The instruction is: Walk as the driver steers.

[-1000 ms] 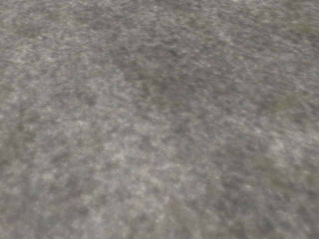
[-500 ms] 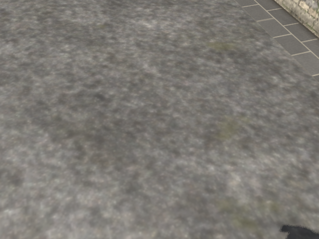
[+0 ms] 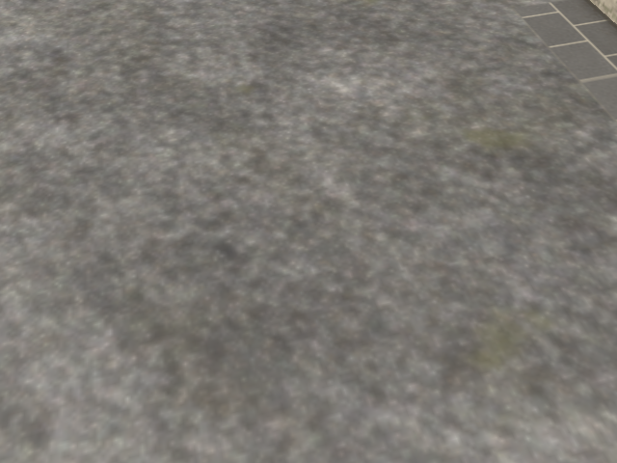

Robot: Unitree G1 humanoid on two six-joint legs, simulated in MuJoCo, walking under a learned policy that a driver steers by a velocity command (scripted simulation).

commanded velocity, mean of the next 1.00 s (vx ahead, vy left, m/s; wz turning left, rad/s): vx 0.16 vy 0.00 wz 0.13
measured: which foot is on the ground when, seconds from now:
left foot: up 0.00-0.26, down 0.28-1.00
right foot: down 0.00-0.28, up 0.30-0.60, down 0.62-1.00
